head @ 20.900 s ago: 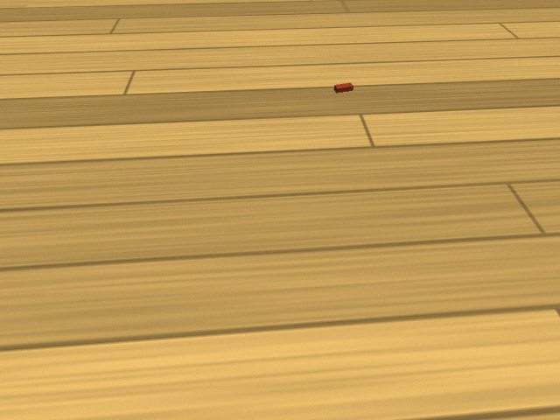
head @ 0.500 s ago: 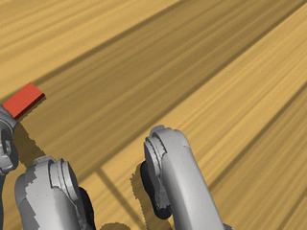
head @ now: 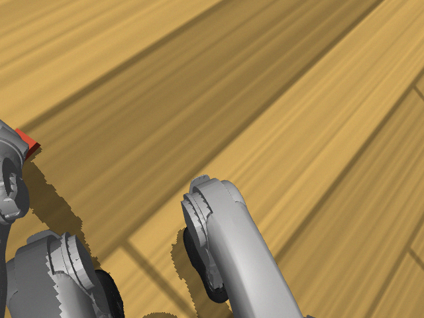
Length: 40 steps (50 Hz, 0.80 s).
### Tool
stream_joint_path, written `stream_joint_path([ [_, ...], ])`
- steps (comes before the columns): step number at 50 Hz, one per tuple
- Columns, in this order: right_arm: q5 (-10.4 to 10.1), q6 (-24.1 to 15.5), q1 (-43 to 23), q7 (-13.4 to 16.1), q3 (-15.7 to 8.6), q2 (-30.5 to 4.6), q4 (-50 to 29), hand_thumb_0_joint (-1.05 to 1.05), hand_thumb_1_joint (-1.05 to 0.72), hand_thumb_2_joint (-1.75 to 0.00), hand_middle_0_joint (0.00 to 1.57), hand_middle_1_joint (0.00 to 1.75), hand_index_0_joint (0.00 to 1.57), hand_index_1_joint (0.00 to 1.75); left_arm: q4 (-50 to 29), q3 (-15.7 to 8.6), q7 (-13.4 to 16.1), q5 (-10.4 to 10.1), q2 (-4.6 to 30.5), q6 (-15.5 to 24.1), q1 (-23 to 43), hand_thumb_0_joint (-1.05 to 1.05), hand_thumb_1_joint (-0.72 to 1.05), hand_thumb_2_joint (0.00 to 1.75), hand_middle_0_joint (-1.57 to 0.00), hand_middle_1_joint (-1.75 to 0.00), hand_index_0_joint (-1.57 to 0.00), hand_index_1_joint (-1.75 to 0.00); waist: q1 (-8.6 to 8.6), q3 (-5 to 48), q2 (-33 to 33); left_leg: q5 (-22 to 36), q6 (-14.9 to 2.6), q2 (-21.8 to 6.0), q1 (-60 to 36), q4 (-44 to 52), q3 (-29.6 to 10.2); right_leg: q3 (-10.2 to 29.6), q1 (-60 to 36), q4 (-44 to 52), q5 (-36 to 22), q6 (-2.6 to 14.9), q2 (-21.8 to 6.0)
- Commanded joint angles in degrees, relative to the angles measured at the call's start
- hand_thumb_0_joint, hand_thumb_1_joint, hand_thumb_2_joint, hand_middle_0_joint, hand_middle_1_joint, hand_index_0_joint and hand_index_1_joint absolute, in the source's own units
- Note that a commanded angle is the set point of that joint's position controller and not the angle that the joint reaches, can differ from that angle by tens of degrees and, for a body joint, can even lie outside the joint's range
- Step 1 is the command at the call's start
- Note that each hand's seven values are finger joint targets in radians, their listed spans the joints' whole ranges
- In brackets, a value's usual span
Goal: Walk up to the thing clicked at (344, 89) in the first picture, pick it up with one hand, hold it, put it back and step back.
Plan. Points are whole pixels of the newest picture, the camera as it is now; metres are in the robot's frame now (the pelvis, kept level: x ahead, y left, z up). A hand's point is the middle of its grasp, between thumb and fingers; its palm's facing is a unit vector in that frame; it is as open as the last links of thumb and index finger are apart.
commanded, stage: approach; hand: left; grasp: from above
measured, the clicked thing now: (7, 157) +0.49 +0.27 -0.31
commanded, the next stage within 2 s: rest palm in 0.24 s
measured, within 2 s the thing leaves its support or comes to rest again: neither
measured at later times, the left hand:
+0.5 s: hand out of the picture +0.49 +0.27 -0.19, palm faces -0.28 -0.27 -0.92, open 14.2 cm
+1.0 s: hand (7, 155) +0.48 +0.25 -0.26, palm faces -0.30 -0.30 -0.91, open 13.9 cm
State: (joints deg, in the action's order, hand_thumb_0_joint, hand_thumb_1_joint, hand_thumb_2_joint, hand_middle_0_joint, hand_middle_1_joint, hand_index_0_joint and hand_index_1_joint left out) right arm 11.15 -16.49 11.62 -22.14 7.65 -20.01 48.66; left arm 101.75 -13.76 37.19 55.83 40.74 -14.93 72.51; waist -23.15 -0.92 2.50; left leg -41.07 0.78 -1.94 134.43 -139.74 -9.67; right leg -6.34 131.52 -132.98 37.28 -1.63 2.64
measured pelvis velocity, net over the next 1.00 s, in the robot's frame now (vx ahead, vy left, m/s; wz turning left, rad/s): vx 0.00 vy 0.00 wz -0.04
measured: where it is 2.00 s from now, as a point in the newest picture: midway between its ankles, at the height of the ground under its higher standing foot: (166, 301)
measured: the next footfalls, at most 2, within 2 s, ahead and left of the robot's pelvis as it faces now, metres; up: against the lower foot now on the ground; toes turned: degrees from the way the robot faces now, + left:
none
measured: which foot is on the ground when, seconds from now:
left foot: down 0.00-1.00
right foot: down 0.00-1.00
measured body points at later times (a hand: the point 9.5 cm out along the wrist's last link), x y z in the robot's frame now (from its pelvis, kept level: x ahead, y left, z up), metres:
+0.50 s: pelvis +0.00 +0.00 +0.00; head +0.27 +0.06 +0.35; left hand +0.50 +0.28 -0.14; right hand +0.00 -0.26 -0.08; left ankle +0.06 +0.13 -0.29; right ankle +0.10 -0.11 -0.29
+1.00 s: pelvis +0.00 +0.00 +0.00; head +0.30 +0.08 +0.31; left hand +0.49 +0.27 -0.21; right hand -0.03 -0.24 -0.05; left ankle +0.06 +0.13 -0.29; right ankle +0.10 -0.11 -0.29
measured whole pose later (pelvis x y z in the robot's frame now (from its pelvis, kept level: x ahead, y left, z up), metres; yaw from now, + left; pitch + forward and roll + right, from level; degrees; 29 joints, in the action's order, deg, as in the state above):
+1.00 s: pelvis +0.00 +0.00 +0.00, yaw -2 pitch +31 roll -12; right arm 15.1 -21.6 8.7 -23.0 14.8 -21.6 44.8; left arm 107.7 -14.0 45.3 55.1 50.8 -7.8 72.6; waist -26.4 -11.7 -5.8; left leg -41.8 1.3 -1.3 132.9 -142.4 -13.4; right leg -9.4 128.3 -133.2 37.4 -1.8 2.8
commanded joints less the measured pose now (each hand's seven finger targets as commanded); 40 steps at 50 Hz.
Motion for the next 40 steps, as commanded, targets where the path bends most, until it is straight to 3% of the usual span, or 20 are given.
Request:
stream_joint_path([
  [1, -0.15, 0.96, 14.28, 0.77, -3.49, -15.27, 1.09, 0.00, -0.89, -0.89, 0.20, 0.30, 0.20, 0.30, -1.62, 1.83, -1.00, -1.23, 10.95, -1.69, 9.37, 0.00, -0.58, 0.98, -0.09, -1.04, -0.08, -1.05, -0.59, 32.89, 9.52, 11.22, -3.87, 1.09, -16.41, 12.66, 5.37, -3.32, -26.24, 13.99, -12.69, 1.86, 1.83],
  [3, 0.01, 0.40, 15.26, 1.21, -2.93, -15.08, 0.67, 0.00, -0.88, -0.89, 0.20, 0.30, 0.20, 0.30, -2.47, 1.54, -1.76, -1.81, 10.97, -0.34, 9.09, 0.00, -0.56, 0.97, -0.09, -1.05, -0.09, -1.05, -1.07, 32.64, 7.76, 10.24, -3.91, 1.31, -15.76, 12.40, 5.28, -3.22, -27.50, 14.18, -11.07, 1.65, 1.67],
  [6, 0.28, -0.98, 15.54, 1.82, -2.64, -14.48, 0.96, 0.00, -0.88, -0.89, 0.20, 0.30, 0.20, 0.30, -6.58, 4.45, -2.12, -2.24, 7.97, 2.77, 13.74, 0.00, -0.55, 0.98, -0.09, -1.03, -0.09, -1.04, -2.48, 33.01, 9.61, 7.20, -3.32, 1.34, -20.39, 12.71, 4.13, -3.94, -24.19, 14.54, -6.81, 2.09, 1.47],
  [9, 0.77, -2.34, 15.55, 2.31, -2.89, -14.60, 2.03, 0.00, -0.88, -0.89, 0.20, 0.30, 0.20, 0.30, -8.89, 5.69, -0.08, -2.22, 8.22, 5.80, 19.20, 0.00, -0.56, 0.97, -0.09, -1.04, -0.09, -1.05, -3.70, 33.09, 13.95, 3.93, -2.39, 1.16, -24.95, 13.48, 3.56, -4.48, -22.11, 14.79, -3.78, 2.75, 1.37],
  [11, 0.72, -2.78, 15.25, 2.42, -3.41, -15.47, 2.22, 0.00, -0.89, -0.89, 0.20, 0.30, 0.20, 0.30, -15.16, 5.33, 2.10, -1.46, 10.24, 6.78, 23.63, 0.00, -0.58, 0.98, -0.09, -1.04, -0.08, -1.05, -1.91, 40.08, 20.37, 6.70, -1.42, 0.60, -31.48, 13.97, 4.07, -4.94, -23.59, 14.03, -7.53, 3.36, 1.42],
  [12, 1.36, -3.18, 13.31, 2.03, -3.09, -14.64, 1.37, 0.00, -0.89, -0.90, 0.20, 0.30, 0.20, 0.30, -13.58, 5.76, 3.17, -1.49, 8.68, 6.60, 23.61, 0.00, -0.58, 0.98, -0.10, -1.03, -0.09, -1.04, -2.08, 40.15, 21.51, 7.31, -1.07, 0.49, -32.40, 13.57, 4.29, -4.97, -23.43, 13.52, -8.58, 3.49, 1.25],
  [14, 1.28, -3.12, 14.54, 1.48, -3.55, -15.87, 2.06, 0.00, -0.90, -0.90, 0.20, 0.30, 0.20, 0.30, -17.55, 1.70, 5.70, -0.49, 14.17, 6.37, 24.73, 0.00, -0.61, 1.03, -0.10, -1.01, -0.07, -1.03, -0.57, 45.91, 24.74, 12.27, -0.82, 0.22, -34.96, 13.20, 4.89, -4.82, -25.93, 12.82, -13.68, 3.50, 1.03],
  [15, 1.21, -2.66, 13.91, 1.08, -3.59, -15.78, 1.94, 0.00, -0.90, -0.90, 0.20, 0.30, 0.20, 0.30, -13.93, 0.89, 6.68, -0.62, 13.95, 5.31, 22.12, 0.00, -0.61, 1.04, -0.11, -1.00, -0.08, -1.03, 0.25, 45.87, 25.83, 14.29, -0.46, 0.13, -35.13, 13.15, 5.26, -4.79, -25.92, 11.92, -15.47, 3.77, 0.95],
  [18, 1.41, -1.92, 13.87, -0.15, -3.25, -15.18, 2.99, 0.00, -0.89, -0.90, 0.20, 0.30, 0.20, 0.30, -8.63, 1.46, 5.89, -0.75, 11.72, 3.14, 20.38, 0.00, -0.58, 1.05, -0.11, -1.00, -0.08, -1.02, -1.25, 38.68, 22.85, 14.57, -0.94, 0.07, -31.22, 12.01, 5.43, -5.21, -23.11, 11.85, -15.99, 3.55, 1.24],
  [19, 1.05, -1.79, 14.09, -0.16, -3.33, -15.63, 3.45, 0.00, -0.89, -0.90, 0.20, 0.30, 0.20, 0.30, -8.43, 0.83, 5.33, -0.26, 13.24, 2.74, 17.69, 0.00, -0.61, 1.06, -0.10, -0.95, -0.06, -0.99, -0.23, 39.49, 22.51, 15.75, -1.19, 0.22, -30.50, 12.07, 5.72, -4.92, -24.37, 12.59, -16.78, 3.37, 1.45],
  [20, 1.06, -2.01, 13.34, -0.37, -3.08, -15.22, 3.13, 0.00, -0.89, -0.90, 0.20, 0.30, 0.20, 0.30, -4.92, 1.65, 4.40, -0.55, 11.85, 2.04, 15.57, 0.00, -0.61, 1.06, -0.10, -0.94, -0.05, -0.99, -0.41, 36.02, 20.92, 14.71, -1.53, 0.45, -27.76, 11.86, 5.73, -4.84, -23.16, 12.34, -15.71, 3.33, 1.29],
  [21, 0.84, -1.69, 12.75, -0.50, -2.84, -15.11, 2.64, 0.00, -0.89, -0.90, 0.20, 0.30, 0.20, 0.30, -1.43, 3.11, 3.22, -0.67, 9.75, 1.28, 10.37, 0.00, -0.61, 1.05, -0.09, -0.96, -0.05, -1.00, 0.60, 34.90, 18.68, 15.41, -1.90, 0.54, -26.03, 12.24, 5.90, -4.57, -25.09, 12.87, -16.29, 3.09, 1.54],
  [22, 0.77, -1.73, 13.54, -0.29, -3.26, -15.84, 2.90, 0.00, -0.89, -0.90, 0.20, 0.30, 0.20, 0.30, -2.78, 1.14, 2.63, -0.46, 13.45, 0.98, 9.02, 0.00, -0.61, 1.04, -0.09, -0.96, -0.05, -1.00, 0.77, 34.34, 16.59, 15.37, -2.24, 0.63, -25.09, 11.86, 5.54, -4.66, -25.02, 12.93, -16.11, 2.90, 1.39],
  [23, 0.53, -1.47, 13.96, -0.30, -3.15, -16.21, 2.25, 0.00, -0.88, -0.90, 0.20, 0.30, 0.20, 0.30, -2.21, 1.44, 1.92, -0.60, 13.06, 0.79, 7.68, 0.00, -0.61, 1.03, -0.09, -0.96, -0.05, -1.00, 1.10, 35.22, 16.23, 15.95, -2.34, 0.75, -24.04, 12.68, 5.44, -4.37, -26.60, 12.96, -16.51, 2.91, 1.58],
  [24, 0.72, -1.36, 14.42, -0.15, -3.04, -16.32, 2.53, 0.00, -0.88, -0.90, 0.20, 0.30, 0.20, 0.30, 0.80, 0.27, 1.37, -0.58, 13.61, 0.33, 5.27, 0.00, -0.60, 1.02, -0.09, -0.98, -0.06, -1.01, 0.29, 33.08, 13.51, 15.38, -2.51, 0.79, -22.82, 12.55, 5.02, -4.80, -25.72, 12.67, -15.93, 2.78, 1.38],
  [26, 0.50, -1.31, 14.07, 0.16, -2.57, -16.49, 1.25, 0.00, -0.88, -0.90, 0.20, 0.30, 0.20, 0.30, -0.37, 2.33, -0.15, -1.25, 11.24, 0.43, 6.43, 0.00, -0.59, 1.01, -0.09, -1.00, -0.06, -1.02, -1.21, 31.26, 10.95, 13.81, -2.99, 0.80, -20.89, 12.36, 4.45, -4.94, -25.52, 12.91, -14.95, 2.41, 1.60],
  [31, 0.77, -2.94, 14.30, 1.58, -0.81, -16.53, -0.20, 0.00, -0.88, -0.89, 0.20, 0.30, 0.20, 0.30, -3.17, 6.12, -0.67, -2.52, 10.58, 4.57, 13.54, 0.00, -0.56, 0.99, -0.09, -1.01, -0.07, -1.02, -4.39, 31.43, 8.83, 9.57, -3.30, 0.97, -19.86, 11.67, 3.68, -4.90, -26.73, 14.12, -11.31, 1.74, 1.85],
  [35, 1.58, -4.33, 14.26, 2.17, 0.40, -17.01, -0.27, 0.00, -0.88, -0.90, 0.20, 0.30, 0.20, 0.30, -4.77, 6.82, 1.63, -1.50, 12.69, 8.39, 17.42, 0.00, -0.56, 0.98, -0.09, -1.01, -0.08, -1.02, -5.12, 32.00, 14.33, 7.96, -2.20, 0.75, -26.04, 11.85, 3.10, -6.00, -25.57, 13.27, -9.39, 2.57, 1.46],
  [36, 1.57, -4.39, 14.23, 2.31, 0.44, -17.54, -0.03, 0.00, -0.88, -0.90, 0.20, 0.30, 0.20, 0.30, -4.07, 6.36, 2.95, -1.34, 14.44, 8.92, 17.50, 0.00, -0.56, 0.97, -0.09, -1.03, -0.08, -1.04, -4.33, 32.30, 15.18, 7.21, -1.96, 0.41, -26.96, 12.19, 2.78, -6.24, -26.22, 13.65, -8.84, 2.72, 1.67],
  [40, 2.86, -4.46, 13.45, 1.54, 1.86, -17.59, -0.30, 0.00, -0.90, -0.90, 0.20, 0.30, 0.20, 0.30, -3.19, 3.65, 8.13, 0.34, 17.97, 9.64, 19.02, 0.00, -0.56, 0.97, -0.10, -1.00, -0.09, -1.01, -4.33, 33.70, 20.88, 10.81, -1.01, -0.13, -29.85, 11.61, 3.10, -6.49, -28.04, 12.76, -13.06, 3.18, 1.72],
])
